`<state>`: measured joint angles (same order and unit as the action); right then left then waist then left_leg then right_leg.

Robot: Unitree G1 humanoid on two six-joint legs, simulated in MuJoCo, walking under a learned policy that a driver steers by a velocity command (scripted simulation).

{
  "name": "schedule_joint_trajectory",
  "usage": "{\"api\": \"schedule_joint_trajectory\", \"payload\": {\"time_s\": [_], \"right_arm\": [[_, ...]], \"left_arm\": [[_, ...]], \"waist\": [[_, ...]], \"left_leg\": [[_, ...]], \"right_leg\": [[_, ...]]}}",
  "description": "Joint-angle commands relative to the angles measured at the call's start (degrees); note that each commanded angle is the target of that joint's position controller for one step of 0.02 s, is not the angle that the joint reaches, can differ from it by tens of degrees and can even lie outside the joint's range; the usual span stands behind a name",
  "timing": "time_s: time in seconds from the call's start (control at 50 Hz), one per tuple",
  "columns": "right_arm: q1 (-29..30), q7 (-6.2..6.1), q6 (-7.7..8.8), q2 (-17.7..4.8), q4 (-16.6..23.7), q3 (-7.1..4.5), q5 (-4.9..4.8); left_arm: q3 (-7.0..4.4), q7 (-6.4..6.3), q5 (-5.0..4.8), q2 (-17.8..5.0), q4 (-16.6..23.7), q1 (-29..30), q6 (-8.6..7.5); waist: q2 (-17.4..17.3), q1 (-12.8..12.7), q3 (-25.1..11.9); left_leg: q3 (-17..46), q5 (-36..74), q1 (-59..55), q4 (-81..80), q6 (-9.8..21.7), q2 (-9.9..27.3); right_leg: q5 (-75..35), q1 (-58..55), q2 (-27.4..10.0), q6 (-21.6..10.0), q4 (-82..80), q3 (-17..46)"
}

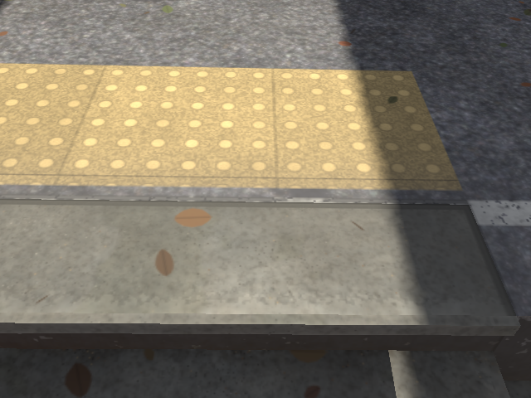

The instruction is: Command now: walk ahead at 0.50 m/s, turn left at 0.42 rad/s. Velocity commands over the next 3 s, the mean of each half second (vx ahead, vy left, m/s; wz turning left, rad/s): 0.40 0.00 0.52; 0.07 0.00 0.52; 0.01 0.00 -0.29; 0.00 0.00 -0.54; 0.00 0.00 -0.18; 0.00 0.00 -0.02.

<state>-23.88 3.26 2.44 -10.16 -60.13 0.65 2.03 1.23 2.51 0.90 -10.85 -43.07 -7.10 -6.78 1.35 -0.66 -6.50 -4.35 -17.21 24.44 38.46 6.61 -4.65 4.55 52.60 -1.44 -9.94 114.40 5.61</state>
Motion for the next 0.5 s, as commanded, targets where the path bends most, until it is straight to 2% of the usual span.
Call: {"api": "schedule_joint_trajectory", "payload": {"time_s": [0.02, 0.04, 0.06, 0.08, 0.12, 0.14, 0.16, 0.18, 0.2, 0.22, 0.24, 0.26, 0.28, 0.3, 0.32, 0.34, 0.36, 0.38, 0.4, 0.42, 0.44, 0.46, 0.48, 0.5], "right_arm": [[5.7, 0.34, 0.68, 2.5, 3.6, 1.62, -0.23], [6.1, 0.01, 1.09, 1.9, 4.2, 1.65, -0.43], [5.5, -0.53, 1.18, 0.5, 4.7, 1.61, -0.88], [0.9, -1.18, 1.2, 0.3, 3.3, 1.59, -0.03], [-6.7, -2.42, 1.01, -0.4, 1.3, 1.38, -0.43], [-10.1, -2.97, 0.58, -0.8, 0.5, 1.08, -0.37], [-13.7, -3.36, -0.31, -0.3, 0.0, 0.97, -1.29], [-15.6, -3.82, -0.83, 0.7, 0.2, 1.05, -1.35], [-16.2, -4.46, -1.28, 0.9, 0.7, 0.92, -1.13], [-14.0, -5.9, -1.82, -0.3, 2.2, 0.03, -2.17], [-13.0, -6.61, -1.97, -1.3, 2.5, -0.35, -2.88], [-13.4, -6.98, -2.19, -0.9, 2.1, -0.49, -3.42], [-8.4, -6.32, -2.01, -1.7, 4.3, -0.4, -2.39], [-8.7, -5.82, -1.55, -4.2, 4.4, -0.81, -0.95], [-5.8, -5.39, -1.0, -8.0, 5.8, -1.84, -1.86], [1.4, -5.28, 0.37, -9.4, 8.7, -2.69, -1.71], [4.3, -4.41, 1.9, -5.3, 13.1, -2.68, -1.77], [-1.8, -2.72, 3.37, 1.7, 13.3, -1.38, -0.34], [-2.5, -0.93, 3.11, -0.8, 13.3, -2.86, -0.95], [3.9, -1.0, 1.14, -0.2, 17.1, -2.72, -2.0], [6.8, -1.71, -0.72, 0.4, 19.5, -2.31, -1.54], [6.6, -2.36, -2.09, -0.6, 19.8, -2.72, -2.4], [4.1, -2.58, -3.01, 0.6, 19.9, -2.23, -3.13], [3.5, -2.68, -2.96, 1.8, 20.5, -1.53, -3.05]], "left_arm": [[3.54, 0.54, 0.08, 5.5, 2.3, -7.0, 0.84], [3.5, 0.38, 0.83, 4.2, 3.7, -3.5, 0.71], [3.69, -0.3, 1.09, 3.9, 5.8, 1.0, 0.88], [4.0, -1.07, 0.85, 5.6, 5.6, 3.1, 1.07], [4.11, -1.61, -0.24, 6.1, 6.0, 4.8, 0.87], [4.61, -1.4, -0.76, 6.8, 7.4, 8.4, 0.25], [5.71, -1.12, -0.15, 8.1, 11.0, 16.5, -0.54], [5.91, -0.81, 0.01, 8.1, 12.9, 21.1, -1.21], [5.93, -0.73, -0.14, 7.6, 14.2, 23.1, -1.67], [6.96, -0.84, 0.67, 9.1, 16.5, 27.2, -1.56], [6.68, -1.05, 0.27, 7.7, 18.3, 28.7, -1.25], [6.29, -0.98, -0.21, 6.6, 18.7, 29.2, -0.91], [4.6, -1.2, -1.1, 5.0, 16.8, 22.2, -1.06], [2.17, -2.05, -1.29, 1.1, 14.1, 12.9, -1.35], [-0.28, -2.51, -1.87, -4.2, 12.3, 3.6, -1.23], [-2.47, -2.58, -1.2, -9.3, 9.9, -8.0, -1.14], [-4.16, -3.5, 2.34, -14.4, 6.5, -16.2, -0.59], [-4.12, -4.4, 5.53, -14.3, 6.9, -17.5, 0.56], [-3.44, -5.15, 3.62, -8.7, 8.1, -9.7, 1.87], [-2.45, -5.45, 0.61, -3.3, 7.1, -3.3, 3.12], [-1.66, -5.73, -0.67, 1.4, 4.1, -0.9, 3.64], [-1.11, -5.53, -0.18, 4.5, 1.8, 0.0, 3.31], [-0.69, -5.03, 0.64, 5.5, 0.1, 0.4, 3.0], [-0.94, -4.56, 0.81, 5.1, -1.3, -0.1, 2.52]], "waist": [[-0.5, -6.5, 7.0], [-0.8, -5.7, 6.8], [-2.9, -4.6, 6.9], [-6.3, -2.1, 5.4], [-8.4, 1.0, 5.2], [-8.4, 3.1, 6.3], [-6.3, 5.6, 7.2], [-5.1, 7.2, 8.0], [-5.6, 7.5, 7.3], [-6.1, 7.0, 7.5], [-7.2, 6.0, 8.2], [-7.7, 5.4, 8.3], [-12.7, 0.5, 4.8], [-16.9, -3.2, -3.2], [-20.4, -8.5, -6.2], [-19.8, -14.7, -12.3], [1.9, -13.1, -21.4], [25.8, -9.2, -29.4], [17.2, -5.4, -22.0], [10.6, -2.2, -8.3], [2.2, 0.6, 2.6], [-1.6, 3.0, 7.0], [0.1, 5.3, 8.5], [0.2, 5.8, 9.5]], "left_leg": [[15.8, 2.2, 2.4, -16.8, 1.8, 9.2], [15.2, 3.8, 6.0, -17.9, 1.8, 8.2], [14.8, 4.9, 10.0, -19.3, 1.7, 6.7], [17.7, 6.2, 7.2, -18.5, 3.8, 7.7], [24.9, 3.9, -5.5, -17.7, 6.3, 10.6], [28.7, 4.8, -13.9, -17.9, 6.5, 12.5], [31.1, 4.9, -17.6, -18.5, 5.5, 13.1], [33.1, 8.1, -20.5, -19.0, 5.6, 13.9], [34.0, 9.9, -23.0, -19.9, 5.9, 14.5], [33.3, 12.7, -17.3, -28.6, 7.5, 16.3], [31.9, 13.4, -15.7, -32.5, 8.4, 16.7], [28.6, 18.6, -17.2, -34.1, 7.9, 16.2], [22.0, 43.2, -14.2, -30.1, 6.5, 12.9], [19.8, 77.5, -16.6, -23.7, 5.6, 13.4], [18.2, 95.3, -23.4, -14.5, 3.6, 12.5], [19.2, 96.3, -18.1, -1.2, 2.2, 10.5], [16.8, 68.0, -1.0, 18.3, -0.3, 2.3], [23.0, 2.8, 7.4, 45.8, -3.6, -8.4], [24.0, -0.9, 12.5, 61.7, -5.6, -5.6], [16.0, -1.2, 18.6, 66.4, -6.1, -2.6], [12.1, -0.8, 22.7, 68.4, -4.4, 1.0], [11.2, 0.0, 21.7, 67.3, -3.2, 3.6], [11.0, 0.5, 21.0, 70.4, -2.0, 4.0], [10.8, 3.4, 21.7, 70.1, -1.1, 4.2]], "right_leg": [[-2.6, 15.4, -3.8, 2.9, 0.2, -3.7], [-7.2, 13.1, -4.2, 4.4, -4.1, -5.9], [-9.3, 10.1, -3.7, 5.8, -10.6, -8.2], [-9.0, 12.8, -3.0, 7.4, -4.1, -10.8], [-4.4, 25.6, -4.3, 9.0, 1.9, -9.2], [-0.5, 34.2, -4.6, 9.3, 3.6, -8.7], [1.8, 37.9, -4.6, 9.9, -2.0, -9.2], [2.1, 39.3, -4.5, 10.6, -6.5, -9.4], [2.9, 38.7, -4.4, 11.1, -10.8, -8.9], [10.3, 28.7, -4.9, 11.3, -20.3, -10.6], [14.0, 20.4, -5.1, 11.0, -29.2, -11.3], [16.6, 13.8, -4.2, 10.5, -38.4, -13.7], [18.0, -2.8, 0.0, 8.8, -45.3, -17.8], [15.7, -17.5, 4.8, 7.1, -43.6, -19.2], [16.0, -23.3, 4.3, 4.9, -51.8, -13.6], [14.2, -38.0, -0.6, 1.4, -58.1, -1.1], [-3.1, -58.5, -12.9, -4.4, -71.9, 20.7], [-20.7, -64.4, -26.2, -12.6, -91.4, 49.5], [-12.1, -54.2, -26.5, -11.0, -91.7, 46.5], [-1.8, -41.4, -23.6, -6.9, -88.7, 32.0], [5.9, -30.3, -20.4, -2.8, -85.9, 18.6], [12.2, -23.7, -17.3, 0.4, -85.6, 8.9], [13.9, -20.6, -16.2, 2.1, -86.9, 4.3], [10.9, -19.9, -15.3, 2.8, -89.3, 0.3]]}}
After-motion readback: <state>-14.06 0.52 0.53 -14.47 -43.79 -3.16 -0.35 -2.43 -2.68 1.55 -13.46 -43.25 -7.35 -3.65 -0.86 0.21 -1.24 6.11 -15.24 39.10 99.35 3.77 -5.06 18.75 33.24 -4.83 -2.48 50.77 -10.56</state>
